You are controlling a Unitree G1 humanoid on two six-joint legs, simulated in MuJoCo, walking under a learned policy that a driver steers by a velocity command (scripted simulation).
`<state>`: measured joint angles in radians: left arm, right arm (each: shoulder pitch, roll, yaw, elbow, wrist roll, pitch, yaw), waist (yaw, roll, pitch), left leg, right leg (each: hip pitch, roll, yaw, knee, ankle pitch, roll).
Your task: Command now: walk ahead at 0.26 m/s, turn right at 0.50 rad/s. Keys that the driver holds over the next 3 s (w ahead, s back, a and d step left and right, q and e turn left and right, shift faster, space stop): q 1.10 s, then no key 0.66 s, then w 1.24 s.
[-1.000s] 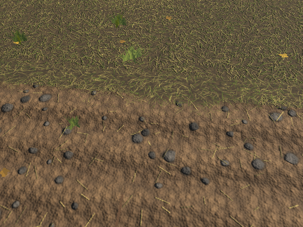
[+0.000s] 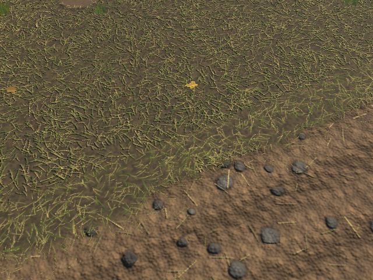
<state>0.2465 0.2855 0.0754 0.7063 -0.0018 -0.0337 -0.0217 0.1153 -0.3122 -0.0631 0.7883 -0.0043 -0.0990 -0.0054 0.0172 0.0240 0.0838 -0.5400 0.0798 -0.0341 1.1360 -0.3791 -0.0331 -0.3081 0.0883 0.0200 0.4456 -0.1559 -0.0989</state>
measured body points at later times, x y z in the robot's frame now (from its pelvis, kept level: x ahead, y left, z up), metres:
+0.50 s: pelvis +0.14 +0.02 +0.00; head +0.19 +0.04 +0.44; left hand +0.27 +0.31 -0.11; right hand +0.30 -0.25 -0.11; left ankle +0.22 +0.13 -0.74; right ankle +0.13 -0.11 -0.69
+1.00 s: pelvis +0.16 -0.01 +0.00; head +0.19 +0.00 +0.45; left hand +0.16 +0.30 -0.10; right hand +0.42 -0.19 -0.10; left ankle +0.10 +0.12 -0.70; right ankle +0.20 -0.12 -0.74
